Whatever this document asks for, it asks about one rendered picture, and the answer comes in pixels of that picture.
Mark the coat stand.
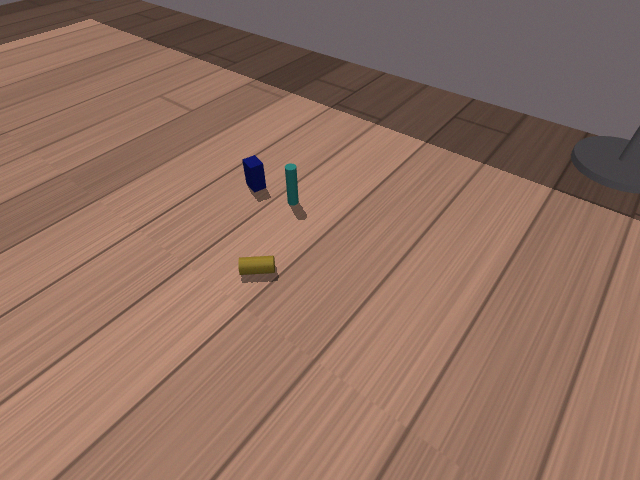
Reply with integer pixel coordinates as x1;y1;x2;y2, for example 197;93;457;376
571;126;640;194

